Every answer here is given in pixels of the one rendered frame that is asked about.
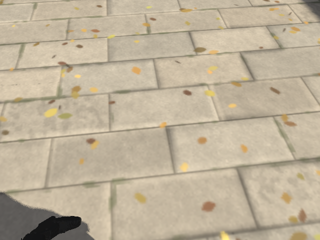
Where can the left robot hand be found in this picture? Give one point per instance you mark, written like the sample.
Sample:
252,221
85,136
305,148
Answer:
53,226

